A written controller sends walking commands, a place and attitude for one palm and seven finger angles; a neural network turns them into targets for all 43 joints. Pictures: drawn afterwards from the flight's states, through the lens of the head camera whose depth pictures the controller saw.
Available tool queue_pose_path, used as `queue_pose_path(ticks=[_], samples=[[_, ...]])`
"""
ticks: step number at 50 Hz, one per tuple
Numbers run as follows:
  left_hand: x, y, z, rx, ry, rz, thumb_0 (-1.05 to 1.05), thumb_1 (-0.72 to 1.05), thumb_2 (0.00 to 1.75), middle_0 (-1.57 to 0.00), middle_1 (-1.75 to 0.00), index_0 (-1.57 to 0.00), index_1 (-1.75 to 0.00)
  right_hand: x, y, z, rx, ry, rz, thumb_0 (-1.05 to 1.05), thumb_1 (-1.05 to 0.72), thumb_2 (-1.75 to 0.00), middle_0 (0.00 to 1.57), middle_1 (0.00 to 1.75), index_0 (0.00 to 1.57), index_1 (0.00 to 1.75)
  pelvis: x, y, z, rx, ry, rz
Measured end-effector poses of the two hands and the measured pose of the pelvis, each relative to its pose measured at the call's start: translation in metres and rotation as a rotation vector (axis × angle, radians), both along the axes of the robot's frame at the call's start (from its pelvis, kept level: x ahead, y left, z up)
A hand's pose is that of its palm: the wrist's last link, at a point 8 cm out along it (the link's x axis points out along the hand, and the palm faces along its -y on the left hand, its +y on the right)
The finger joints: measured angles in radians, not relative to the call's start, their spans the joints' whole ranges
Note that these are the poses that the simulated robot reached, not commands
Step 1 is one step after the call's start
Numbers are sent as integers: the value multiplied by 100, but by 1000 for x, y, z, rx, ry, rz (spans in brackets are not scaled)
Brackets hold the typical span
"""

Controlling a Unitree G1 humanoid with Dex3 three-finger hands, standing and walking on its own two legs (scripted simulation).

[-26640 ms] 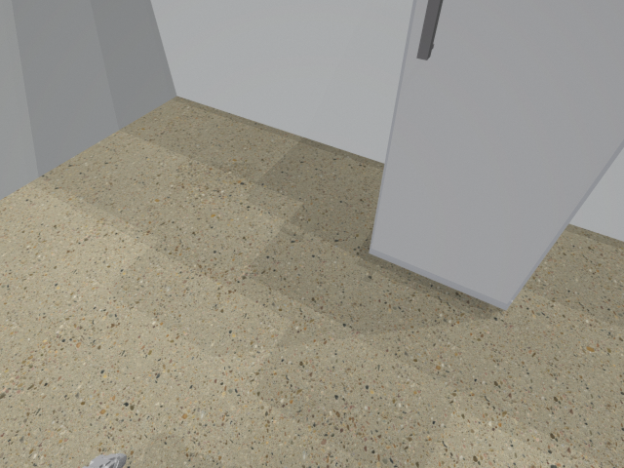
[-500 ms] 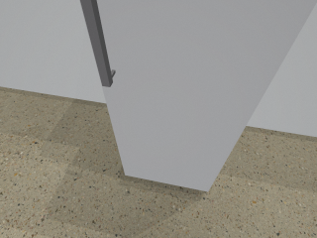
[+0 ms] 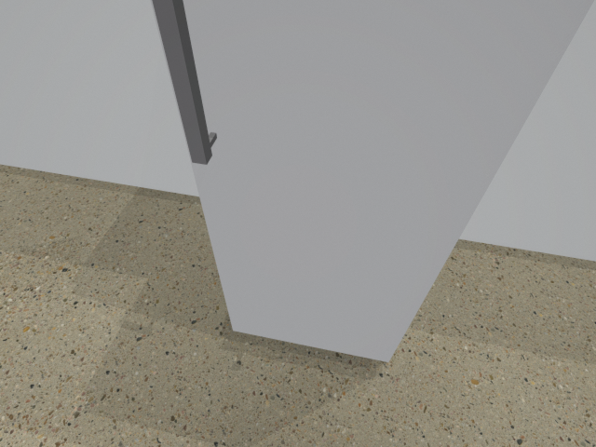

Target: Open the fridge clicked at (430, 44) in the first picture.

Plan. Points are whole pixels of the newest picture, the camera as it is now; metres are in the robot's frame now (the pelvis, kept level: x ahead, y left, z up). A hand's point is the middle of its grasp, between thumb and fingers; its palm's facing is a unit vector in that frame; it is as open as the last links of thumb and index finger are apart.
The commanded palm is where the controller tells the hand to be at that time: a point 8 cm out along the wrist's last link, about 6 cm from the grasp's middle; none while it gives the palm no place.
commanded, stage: look again from close up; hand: left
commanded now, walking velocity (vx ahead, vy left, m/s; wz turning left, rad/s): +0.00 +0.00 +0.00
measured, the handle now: (192, 74) +0.54 +0.19 +0.23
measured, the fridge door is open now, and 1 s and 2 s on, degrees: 0 0 0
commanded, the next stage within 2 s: shuffle to correct the standing spot in 0.02 s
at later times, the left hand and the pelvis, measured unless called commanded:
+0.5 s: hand out of the picture +0.00 +0.21 -0.19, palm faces +0.03 -0.99 -0.17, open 7.4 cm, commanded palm none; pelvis +0.02 +0.04 -0.01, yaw -3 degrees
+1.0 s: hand out of the picture +0.14 +0.24 -0.19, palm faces -0.04 -0.98 -0.19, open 7.2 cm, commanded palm none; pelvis +0.07 +0.06 -0.01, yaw -6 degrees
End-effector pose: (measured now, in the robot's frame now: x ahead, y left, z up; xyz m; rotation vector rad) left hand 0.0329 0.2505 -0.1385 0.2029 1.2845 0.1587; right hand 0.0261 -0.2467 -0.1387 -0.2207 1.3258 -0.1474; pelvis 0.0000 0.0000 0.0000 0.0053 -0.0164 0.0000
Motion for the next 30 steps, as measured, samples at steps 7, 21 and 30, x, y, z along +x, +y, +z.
queue_pose_path(ticks=[7,21,30], samples=[[-8,-2,-1,-7,9,7,0,90,90,-21,-30,-20,-30,-5,3,0,3,8,-2,0,-91,-90,20,30,20,30,-2,1,0,-1,-2,2],[-33,2,-15,-55,94,56,0,90,90,-21,-30,-20,-30,-26,29,-4,7,65,-37,0,-91,-90,20,30,20,30,10,22,-6,-23,12,-29],[-9,19,-22,-65,169,-6,0,91,90,-20,-30,-20,-30,-51,74,-8,35,119,-136,0,-91,-90,20,30,20,30,32,47,-11,-1,15,-90]])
